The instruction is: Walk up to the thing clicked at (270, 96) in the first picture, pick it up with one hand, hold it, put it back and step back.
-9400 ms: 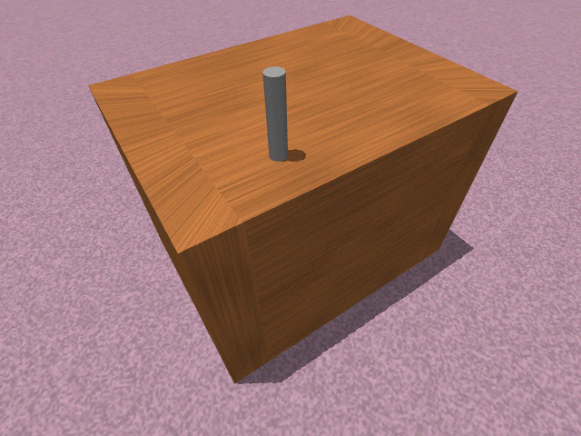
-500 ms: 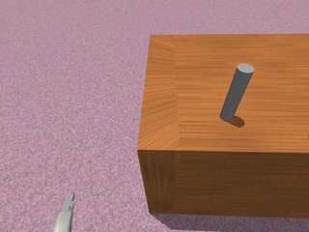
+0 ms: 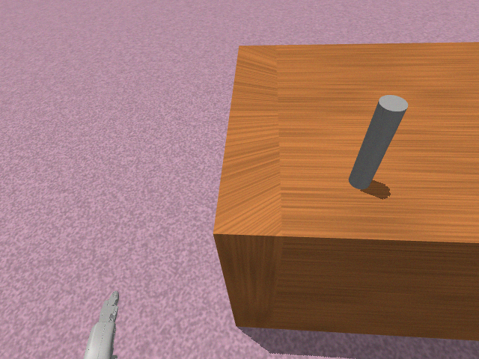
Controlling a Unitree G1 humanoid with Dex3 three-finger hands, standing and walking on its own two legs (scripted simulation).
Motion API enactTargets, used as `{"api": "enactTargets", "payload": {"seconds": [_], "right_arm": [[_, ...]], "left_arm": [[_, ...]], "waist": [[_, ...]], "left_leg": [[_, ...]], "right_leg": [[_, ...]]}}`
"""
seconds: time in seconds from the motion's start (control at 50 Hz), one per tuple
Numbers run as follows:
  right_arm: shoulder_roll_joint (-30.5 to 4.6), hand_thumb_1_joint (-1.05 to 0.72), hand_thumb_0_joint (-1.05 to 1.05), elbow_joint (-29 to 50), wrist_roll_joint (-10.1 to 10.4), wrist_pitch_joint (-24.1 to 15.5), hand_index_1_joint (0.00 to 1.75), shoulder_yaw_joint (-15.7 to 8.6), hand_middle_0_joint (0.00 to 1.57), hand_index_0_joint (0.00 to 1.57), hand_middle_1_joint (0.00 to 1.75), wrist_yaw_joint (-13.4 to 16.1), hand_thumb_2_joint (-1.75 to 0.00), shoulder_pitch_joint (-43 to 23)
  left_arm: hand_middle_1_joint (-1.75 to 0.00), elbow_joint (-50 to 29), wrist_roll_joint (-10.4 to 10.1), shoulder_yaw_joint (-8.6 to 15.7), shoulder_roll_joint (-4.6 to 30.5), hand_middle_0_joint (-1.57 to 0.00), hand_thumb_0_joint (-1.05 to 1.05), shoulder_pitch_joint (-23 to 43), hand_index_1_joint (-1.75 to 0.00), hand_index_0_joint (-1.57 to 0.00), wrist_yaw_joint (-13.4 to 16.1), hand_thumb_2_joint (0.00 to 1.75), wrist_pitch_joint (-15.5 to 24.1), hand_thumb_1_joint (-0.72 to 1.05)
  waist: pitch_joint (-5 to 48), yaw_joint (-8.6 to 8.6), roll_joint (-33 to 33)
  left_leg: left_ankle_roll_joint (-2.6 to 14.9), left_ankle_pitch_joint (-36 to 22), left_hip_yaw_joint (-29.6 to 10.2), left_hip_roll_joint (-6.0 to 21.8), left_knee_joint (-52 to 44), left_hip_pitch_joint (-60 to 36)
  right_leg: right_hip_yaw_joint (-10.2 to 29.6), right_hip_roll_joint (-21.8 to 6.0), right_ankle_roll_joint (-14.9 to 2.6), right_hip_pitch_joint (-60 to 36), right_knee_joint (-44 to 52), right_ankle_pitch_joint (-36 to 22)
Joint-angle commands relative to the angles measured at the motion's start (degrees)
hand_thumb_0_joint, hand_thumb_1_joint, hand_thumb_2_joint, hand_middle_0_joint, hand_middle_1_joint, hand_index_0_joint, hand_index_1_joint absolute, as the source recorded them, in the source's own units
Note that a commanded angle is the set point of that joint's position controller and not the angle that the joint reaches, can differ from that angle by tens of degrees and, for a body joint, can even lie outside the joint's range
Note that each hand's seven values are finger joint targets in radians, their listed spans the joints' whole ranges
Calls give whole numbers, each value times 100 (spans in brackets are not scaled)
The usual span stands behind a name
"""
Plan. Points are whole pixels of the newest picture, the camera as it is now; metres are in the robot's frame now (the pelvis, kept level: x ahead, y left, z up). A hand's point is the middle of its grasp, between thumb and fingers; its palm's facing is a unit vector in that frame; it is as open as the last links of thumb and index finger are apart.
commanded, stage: go down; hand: right
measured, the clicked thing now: (373, 147) +0.48 -0.20 +0.08
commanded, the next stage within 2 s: approach in 1.42 s
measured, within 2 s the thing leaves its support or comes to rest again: neither
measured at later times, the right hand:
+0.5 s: hand out of the picture +0.38 -0.38 +0.16, palm faces +0.19 +0.98 +0.02, open 17.7 cm
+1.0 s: hand out of the picture +0.40 -0.39 +0.16, palm faces +0.18 +0.98 +0.03, open 17.7 cm
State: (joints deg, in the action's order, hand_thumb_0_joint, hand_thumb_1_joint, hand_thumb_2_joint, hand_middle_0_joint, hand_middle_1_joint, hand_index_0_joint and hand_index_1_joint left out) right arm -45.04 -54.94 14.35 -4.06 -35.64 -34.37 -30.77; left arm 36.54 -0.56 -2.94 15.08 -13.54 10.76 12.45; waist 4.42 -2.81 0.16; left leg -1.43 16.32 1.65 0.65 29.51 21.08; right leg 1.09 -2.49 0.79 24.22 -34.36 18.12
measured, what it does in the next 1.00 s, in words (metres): stands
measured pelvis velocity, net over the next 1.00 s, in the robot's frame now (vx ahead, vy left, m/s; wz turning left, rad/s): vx -0.01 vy -0.01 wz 0.01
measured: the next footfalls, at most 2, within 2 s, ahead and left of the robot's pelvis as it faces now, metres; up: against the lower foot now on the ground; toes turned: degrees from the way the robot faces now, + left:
none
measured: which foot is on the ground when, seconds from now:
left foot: down 0.00-1.00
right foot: down 0.00-1.00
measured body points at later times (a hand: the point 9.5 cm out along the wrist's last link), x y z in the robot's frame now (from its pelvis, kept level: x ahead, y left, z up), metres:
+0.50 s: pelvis -0.01 +0.00 -0.01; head +0.05 -0.02 +0.44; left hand +0.14 +0.26 -0.07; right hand +0.37 -0.43 +0.16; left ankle -0.02 +0.14 -0.73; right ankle -0.01 -0.12 -0.73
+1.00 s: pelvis -0.01 -0.01 -0.01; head +0.05 -0.04 +0.44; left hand +0.14 +0.25 -0.07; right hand +0.38 -0.44 +0.17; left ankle -0.02 +0.14 -0.73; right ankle -0.01 -0.12 -0.73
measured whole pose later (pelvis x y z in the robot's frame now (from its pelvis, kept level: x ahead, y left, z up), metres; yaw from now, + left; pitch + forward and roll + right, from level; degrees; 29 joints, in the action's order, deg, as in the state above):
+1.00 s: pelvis -0.01 -0.01 -0.01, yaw +1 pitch +11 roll +3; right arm -51.9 -64.9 10.3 -4.6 -36.1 -34.2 -42.0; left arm 32.5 0.2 -4.3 15.0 -14.6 10.1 13.0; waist 5.3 -5.4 0.3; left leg -2.1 17.0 1.4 0.3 33.0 27.0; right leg 1.1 -2.8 0.2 31.0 -39.9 20.0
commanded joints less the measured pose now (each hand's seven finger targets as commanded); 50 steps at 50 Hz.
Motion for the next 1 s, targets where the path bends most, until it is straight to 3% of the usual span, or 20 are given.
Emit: {"api": "enactTargets", "payload": {"seconds": [0.0, 0.02, 0.06, 0.12, 0.22, 0.24, 0.34, 0.36, 0.4, 0.48, 0.54, 0.56, 0.64, 0.68, 0.74, 0.84, 0.88, 0.94, 0.96, 0.98], "right_arm": [[-2413, 54, 0, 1276, 159, -369, 5, -343, 4, 5, 5, 7, -6, -2113], [-2473, 56, 0, 1304, 161, -359, 6, -357, 4, 4, 6, 14, -6, -2221], [-2439, 55, 0, 1100, 148, -323, 5, -298, 4, 5, 5, 10, -6, -2153], [-2467, 56, 0, 942, 86, -307, 5, -280, 4, 5, 5, 0, -6, -2190], [-2709, 57, 0, 819, 30, -347, 5, -367, 4, 5, 5, -19, -6, -2371], [-2626, 58, 0, 835, 70, -370, 6, -290, 4, 5, 6, -47, -6, -2499], [-2846, 58, 0, 582, -32, -390, 6, -330, 4, 5, 6, -27, -6, -2649], [-2837, 58, 0, 494, -31, -384, 6, -300, 4, 5, 6, -22, -6, -2649], [-2847, 60, 0, 375, -58, -413, 6, -293, 4, 5, 6, -14, -6, -2750], [-2958, 59, 0, 337, -135, -408, 5, -252, 4, 5, 5, -11, -5, -2874], [-3020, 60, 0, 282, -140, -406, 5, -273, 4, 5, 5, -13, -5, -2971], [-3057, 61, 0, 295, -146, -415, 6, -297, 4, 4, 6, -18, -6, -2988], [-3033, 60, 0, 133, -201, -423, 6, -226, 4, 5, 6, -25, -6, -3099], [-3030, 59, 0, 136, -217, -405, 6, -179, 4, 4, 6, -29, -6, -3113], [-3016, 60, 0, 89, -197, -397, 6, -198, 4, 4, 6, -46, -6, -3053], [-3109, 59, 0, 321, -197, -454, 6, -281, 4, 5, 6, -10, -6, -3160], [-3055, 59, 0, 426, -204, -471, 6, -255, 4, 5, 6, 12, -6, -3189], [-3213, 59, 0, 227, -213, -393, 5, -374, 4, 5, 5, 65, -6, -3085], [-3144, 58, 0, 458, -222, -388, 5, -309, 4, 5, 5, 65, -5, -3301], [-2986, 58, 0, 46, -275, -334, 6, -203, 4, 5, 6, 80, -6, -3162]], "left_arm": [[-5, -884, -8, 278, 796, -6, 0, 330, -6, -5, 102, 6, 299, -56], [-6, -933, 4, 395, 966, -6, 0, 261, -6, -5, 133, 6, 310, -56], [-6, -732, 5, 377, 936, -5, 0, 151, -6, -5, 126, 6, 277, -56], [-5, -820, 27, 414, 972, -6, 0, 122, -6, -5, 104, 6, 289, -57], [-5, -864, 28, 412, 981, -5, 0, 185, -6, -5, 94, 6, 314, -56], [-5, -951, 19, 276, 868, -5, 0, 275, -6, -5, 79, 6, 326, -56], [-6, -1010, 41, 301, 942, -5, 0, 430, -6, -5, 92, 5, 364, -55], [-5, -924, 48, 400, 1025, -5, 0, 352, -6, -5, 111, 6, 355, -55], [-5, -945, 56, 201, 843, -5, 0, 338, -6, -5, 84, 6, 372, -55], [-5, -1123, 54, 357, 1029, -5, 0, 303, -6, -5, 125, 6, 379, -55], [-5, -976, 60, 228, 892, -5, 0, 88, -6, -5, 92, 6, 374, -55], [-5, -1052, 61, 461, 1102, -5, 0, 191, -6, -5, 111, 6, 389, -55], [-5, -949, 62, 147, 781, -5, 0, 151, -6, -5, 67, 6, 381, -56], [-5, -1022, 67, 370, 1012, -5, 0, 157, -6, -5, 80, 6, 392, -56], [-5, -982, 88, 302, 979, -5, 0, 197, -6, -5, 50, 6, 387, -56], [-5, -1123, 86, 411, 1107, -5, 0, 222, -6, -5, 50, 6, 389, -55], [-5, -1253, 67, 215, 910, -5, 0, 231, -6, -5, 28, 6, 376, -56], [-5, -1154, 69, 409, 1068, -5, 0, -69, -6, -5, 73, 6, 336, -55], [-5, -1100, 81, 261, 928, -5, 0, -73, -6, -5, 50, 6, 324, -55], [-5, -1158, 75, 173, 814, -5, 0, 54, -6, -5, 35, 6, 340, -55]], "waist": [[1765, 19, -921], [1902, -35, -924], [1607, -26, -1002], [1773, -25, -1091], [1808, -46, -916], [1745, -72, -922], [1811, -23, -1003], [1773, -98, -1001], [1698, -80, -965], [1954, -134, -992], [1862, -145, -1033], [1998, -171, -1087], [1937, -136, -1198], [2062, -201, -1214], [2051, -150, -1353], [2271, -143, -1269], [2307, -102, -1297], [2100, -174, -1207], [2173, -103, -1335], [1858, -169, -1235]], "left_leg": [[181, -1961, 20, -89, -116, -517], [188, -1984, 36, -113, -88, -494], [205, -1809, 85, -141, -89, -266], [235, -1857, 114, -173, -36, -161], [210, -1842, 38, -116, -25, -279], [210, -1686, 64, -132, -32, -232], [212, -1614, 20, -113, 10, -244], [218, -1539, 44, -129, 18, -147], [206, -1445, 24, -118, 16, -179], [208, -1706, 23, -128, 90, -169], [213, -1657, 37, -146, 95, -62], [224, -1643, 32, -145, 105, -23], [231, -1734, 18, -141, 164, 11], [241, -1651, 45, -179, 164, 180], [256, -1610, 90, -210, 210, 266], [257, -1652, 67, -183, 226, 58], [253, -1665, 86, -200, 230, 14], [251, -1663, 83, -196, 202, 43], [262, -1648, 74, -199, 212, 23], [260, -1555, 72, -201, 188, 171]], "right_leg": [[-59, 196, -168, -1144, 205, -2304], [-35, 176, -154, -1239, 207, -2378], [-8, 143, -126, -1197, 210, -2409], [48, 77, -72, -1371, 130, -2880], [-19, 165, -152, -1067, 124, -2230], [0, 147, -147, -1016, 144, -2085], [-14, 170, -140, -862, 85, -1903], [3, 148, -136, -875, 109, -1864], [-9, 168, -147, -708, 91, -1641], [-1, 158, -137, -877, -8, -2054], [13, 144, -121, -820, -37, -2058], [26, 131, -114, -921, -44, -2069], [9, 141, -95, -840, -125, -2239], [57, 84, -69, -1066, -160, -2492], [99, 38, -17, -1123, -208, -2798], [56, 75, -62, -1038, -218, -2467], [70, 70, -42, -1071, -218, -2617], [59, 83, -59, -910, -177, -2517], [51, 75, -41, -957, -153, -2517], [33, 76, -52, -837, -156, -2388]]}}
